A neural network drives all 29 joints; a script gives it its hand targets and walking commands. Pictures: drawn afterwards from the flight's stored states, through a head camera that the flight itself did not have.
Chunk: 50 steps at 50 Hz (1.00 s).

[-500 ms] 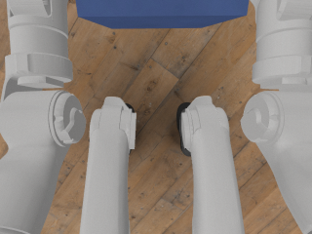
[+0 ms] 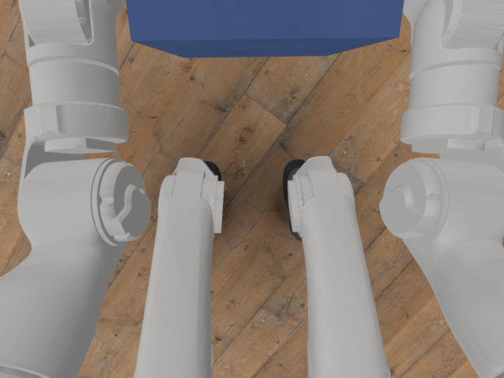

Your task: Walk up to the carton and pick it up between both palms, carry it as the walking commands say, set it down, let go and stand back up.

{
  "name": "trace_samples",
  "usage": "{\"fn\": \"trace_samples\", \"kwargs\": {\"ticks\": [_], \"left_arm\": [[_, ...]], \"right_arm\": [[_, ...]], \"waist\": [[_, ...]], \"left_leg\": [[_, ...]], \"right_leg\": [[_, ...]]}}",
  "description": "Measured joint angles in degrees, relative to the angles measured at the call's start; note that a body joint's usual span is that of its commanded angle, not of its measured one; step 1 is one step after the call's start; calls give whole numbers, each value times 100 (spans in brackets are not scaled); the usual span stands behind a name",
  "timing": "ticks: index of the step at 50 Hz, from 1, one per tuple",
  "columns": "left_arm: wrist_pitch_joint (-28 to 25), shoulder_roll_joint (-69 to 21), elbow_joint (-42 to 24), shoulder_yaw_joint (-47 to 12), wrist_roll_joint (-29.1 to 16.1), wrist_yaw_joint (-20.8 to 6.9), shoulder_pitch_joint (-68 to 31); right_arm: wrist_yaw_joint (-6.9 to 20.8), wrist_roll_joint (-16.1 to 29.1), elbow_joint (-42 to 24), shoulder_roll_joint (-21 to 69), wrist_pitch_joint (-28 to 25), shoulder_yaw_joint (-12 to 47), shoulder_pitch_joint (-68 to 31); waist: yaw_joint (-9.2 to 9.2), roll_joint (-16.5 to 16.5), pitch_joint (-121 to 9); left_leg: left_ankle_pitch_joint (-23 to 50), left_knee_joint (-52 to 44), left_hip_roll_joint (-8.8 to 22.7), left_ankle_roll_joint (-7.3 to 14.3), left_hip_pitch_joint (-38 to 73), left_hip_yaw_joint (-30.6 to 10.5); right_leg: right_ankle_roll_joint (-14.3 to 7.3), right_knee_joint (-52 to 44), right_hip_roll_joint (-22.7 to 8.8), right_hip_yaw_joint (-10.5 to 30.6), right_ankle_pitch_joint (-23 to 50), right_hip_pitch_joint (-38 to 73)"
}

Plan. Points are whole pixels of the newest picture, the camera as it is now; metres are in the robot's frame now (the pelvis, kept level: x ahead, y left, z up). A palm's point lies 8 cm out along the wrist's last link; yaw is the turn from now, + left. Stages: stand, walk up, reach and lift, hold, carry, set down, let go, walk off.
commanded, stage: reach and lift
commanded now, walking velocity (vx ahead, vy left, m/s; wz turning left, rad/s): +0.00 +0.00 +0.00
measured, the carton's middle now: out of the picture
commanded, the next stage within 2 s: none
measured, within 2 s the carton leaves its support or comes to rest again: neither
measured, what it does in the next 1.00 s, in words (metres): rises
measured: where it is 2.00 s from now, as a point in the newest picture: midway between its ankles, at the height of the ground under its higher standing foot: (252, 215)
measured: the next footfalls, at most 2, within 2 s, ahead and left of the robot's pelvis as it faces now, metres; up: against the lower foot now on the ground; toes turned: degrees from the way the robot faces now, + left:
none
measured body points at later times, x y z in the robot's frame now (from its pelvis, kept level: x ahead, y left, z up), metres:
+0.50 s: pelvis +0.00 +0.00 +0.05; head +0.35 +0.00 +0.32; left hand +0.56 +0.16 -0.06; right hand +0.55 -0.17 -0.06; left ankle +0.13 +0.12 -0.47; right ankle +0.13 -0.13 -0.47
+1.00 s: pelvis +0.00 +0.00 +0.10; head +0.32 +0.00 +0.41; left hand +0.53 +0.16 +0.01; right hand +0.53 -0.16 +0.01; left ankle +0.13 +0.12 -0.47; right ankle +0.13 -0.13 -0.47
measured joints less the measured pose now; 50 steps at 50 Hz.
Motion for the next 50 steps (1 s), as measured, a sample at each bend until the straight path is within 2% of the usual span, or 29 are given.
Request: {"fn": "trace_samples", "kwargs": {"ticks": [50], "left_arm": [[-20, -603, -865, -21, -27, 17, 1646]], "right_arm": [[98, -50, -780, 484, -6, 112, 1582]], "waist": [[-17, 62, -10]], "left_leg": [[441, -2056, -25, 35, 2588, -121]], "right_leg": [[-30, -2059, 1, 182, 455, 2578]]}}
